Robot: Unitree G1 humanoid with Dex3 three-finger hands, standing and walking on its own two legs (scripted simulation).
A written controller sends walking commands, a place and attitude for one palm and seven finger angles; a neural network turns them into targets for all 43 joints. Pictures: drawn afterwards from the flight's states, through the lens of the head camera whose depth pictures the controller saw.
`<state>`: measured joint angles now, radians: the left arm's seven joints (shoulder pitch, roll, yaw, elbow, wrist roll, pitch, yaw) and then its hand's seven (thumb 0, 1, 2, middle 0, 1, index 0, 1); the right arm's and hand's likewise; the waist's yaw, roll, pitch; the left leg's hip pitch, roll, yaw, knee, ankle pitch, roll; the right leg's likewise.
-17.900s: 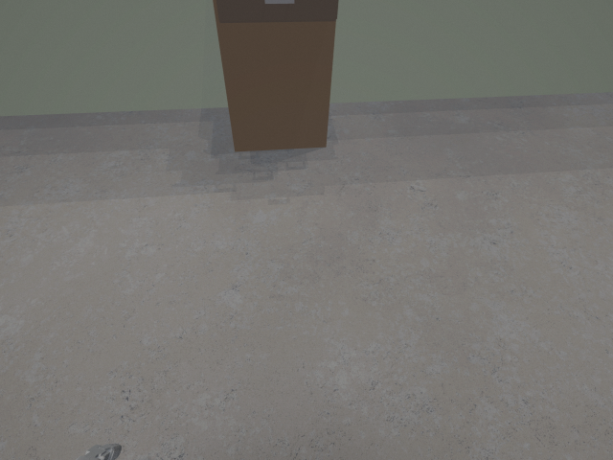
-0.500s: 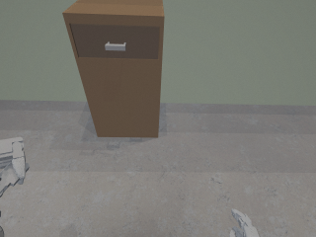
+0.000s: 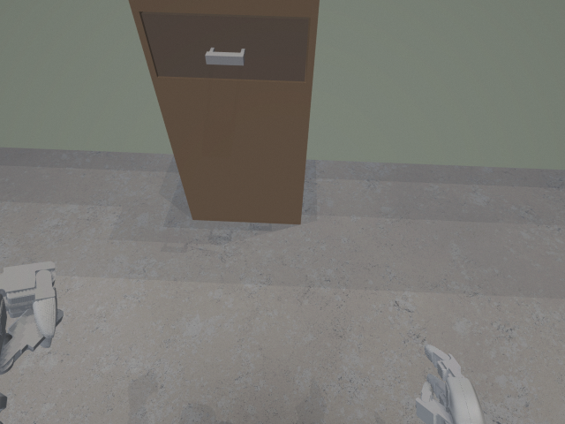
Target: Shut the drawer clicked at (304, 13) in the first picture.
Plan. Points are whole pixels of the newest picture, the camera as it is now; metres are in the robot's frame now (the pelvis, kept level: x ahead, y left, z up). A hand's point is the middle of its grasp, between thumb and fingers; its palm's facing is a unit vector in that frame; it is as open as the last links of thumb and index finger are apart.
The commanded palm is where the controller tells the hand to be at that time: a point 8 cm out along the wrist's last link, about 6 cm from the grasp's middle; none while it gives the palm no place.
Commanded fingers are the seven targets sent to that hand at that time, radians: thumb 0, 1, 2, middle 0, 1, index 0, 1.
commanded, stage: stop stepping back and stand still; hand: left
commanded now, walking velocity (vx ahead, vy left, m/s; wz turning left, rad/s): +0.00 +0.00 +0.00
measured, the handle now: (226, 54) +1.03 +0.22 +0.03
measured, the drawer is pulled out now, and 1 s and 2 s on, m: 0.00 0.00 0.00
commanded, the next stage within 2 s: let the arm hang, fingers relaxed in 0.04 s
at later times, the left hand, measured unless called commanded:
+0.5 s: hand out of the picture +0.01 +0.21 -0.17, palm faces +0.03 -0.97 -0.23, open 3.3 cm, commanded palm none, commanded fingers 0.00 0.90 0.90 -0.64 -0.78 -0.64 -0.78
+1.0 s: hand out of the picture +0.03 +0.23 -0.16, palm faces +0.02 -0.96 -0.28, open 7.2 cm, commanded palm none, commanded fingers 0.00 0.90 0.90 -0.20 -0.30 -0.20 -0.30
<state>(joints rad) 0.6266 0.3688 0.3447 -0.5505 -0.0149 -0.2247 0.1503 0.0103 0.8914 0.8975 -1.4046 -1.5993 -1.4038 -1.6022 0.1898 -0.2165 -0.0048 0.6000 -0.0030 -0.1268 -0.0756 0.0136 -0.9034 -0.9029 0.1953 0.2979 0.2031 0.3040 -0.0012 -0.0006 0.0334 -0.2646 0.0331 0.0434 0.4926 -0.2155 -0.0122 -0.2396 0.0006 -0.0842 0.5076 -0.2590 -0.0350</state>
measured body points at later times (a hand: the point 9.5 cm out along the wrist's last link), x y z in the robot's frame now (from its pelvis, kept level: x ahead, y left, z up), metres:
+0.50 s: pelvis -0.02 +0.02 +0.00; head +0.02 +0.03 +0.45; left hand +0.01 +0.27 -0.16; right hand +0.04 -0.24 -0.14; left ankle +0.03 +0.13 -0.74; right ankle +0.01 -0.09 -0.74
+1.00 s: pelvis +0.00 +0.02 +0.01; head +0.00 +0.01 +0.46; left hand +0.03 +0.28 -0.14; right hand +0.03 -0.22 -0.15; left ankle +0.03 +0.13 -0.74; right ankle +0.01 -0.09 -0.74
